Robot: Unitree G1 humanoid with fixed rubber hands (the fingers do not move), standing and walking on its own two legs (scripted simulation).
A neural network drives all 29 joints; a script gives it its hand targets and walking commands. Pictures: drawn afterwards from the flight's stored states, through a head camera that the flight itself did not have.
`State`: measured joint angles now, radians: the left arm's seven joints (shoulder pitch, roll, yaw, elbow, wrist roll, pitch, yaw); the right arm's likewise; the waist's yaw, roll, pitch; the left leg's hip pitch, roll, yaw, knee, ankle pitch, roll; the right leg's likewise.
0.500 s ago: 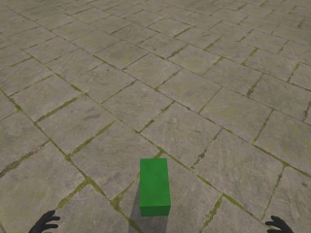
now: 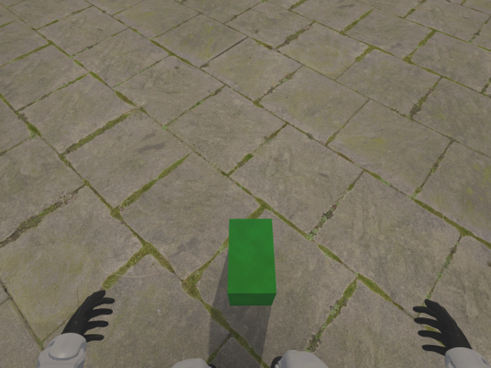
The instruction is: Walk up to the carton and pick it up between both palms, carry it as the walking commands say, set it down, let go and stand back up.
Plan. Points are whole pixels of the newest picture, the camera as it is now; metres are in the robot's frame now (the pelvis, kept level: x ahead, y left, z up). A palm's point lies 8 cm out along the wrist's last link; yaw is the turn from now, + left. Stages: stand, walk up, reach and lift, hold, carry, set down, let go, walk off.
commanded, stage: reach and lift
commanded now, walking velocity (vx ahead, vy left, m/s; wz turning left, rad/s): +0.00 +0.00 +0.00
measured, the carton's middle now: (250, 262) +0.48 -0.03 -0.66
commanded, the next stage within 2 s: none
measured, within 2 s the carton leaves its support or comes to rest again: neither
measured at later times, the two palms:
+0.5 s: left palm (119, 283) +0.27 +0.25 -0.13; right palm (392, 285) +0.25 -0.28 -0.12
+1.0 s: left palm (164, 237) +0.39 +0.18 -0.18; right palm (342, 236) +0.38 -0.23 -0.18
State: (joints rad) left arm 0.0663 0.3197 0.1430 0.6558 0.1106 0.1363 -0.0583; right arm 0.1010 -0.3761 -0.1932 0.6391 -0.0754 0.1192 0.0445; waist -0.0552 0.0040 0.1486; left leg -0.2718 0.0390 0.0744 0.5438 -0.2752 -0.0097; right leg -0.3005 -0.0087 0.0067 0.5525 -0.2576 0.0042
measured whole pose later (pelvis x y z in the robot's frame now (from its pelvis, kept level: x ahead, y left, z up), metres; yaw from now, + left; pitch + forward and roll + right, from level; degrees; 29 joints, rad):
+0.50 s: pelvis -0.01 +0.00 -0.04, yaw +2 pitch +15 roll +0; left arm -0.26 0.27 0.11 0.64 0.05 0.19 0.01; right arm -0.22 -0.30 -0.19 0.65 -0.01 0.17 0.03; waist -0.06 0.00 0.06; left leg -0.75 0.03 0.04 0.87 -0.38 0.00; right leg -0.76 -0.03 -0.01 0.88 -0.37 0.01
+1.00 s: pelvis -0.06 -0.01 -0.08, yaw +3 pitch +32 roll +0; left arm -0.87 0.20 0.21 0.83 0.04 0.21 0.07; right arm -0.82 -0.23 -0.27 0.80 -0.01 0.17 -0.02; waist -0.06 0.02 0.03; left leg -1.26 0.03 0.02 1.01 -0.31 -0.01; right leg -1.26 -0.03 -0.03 1.01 -0.31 0.00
